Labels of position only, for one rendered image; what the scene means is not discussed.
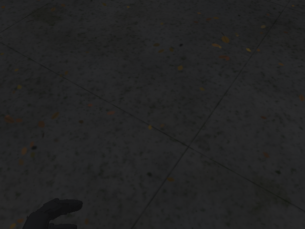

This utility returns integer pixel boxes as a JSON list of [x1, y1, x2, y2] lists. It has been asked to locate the left robot hand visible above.
[[22, 198, 83, 229]]

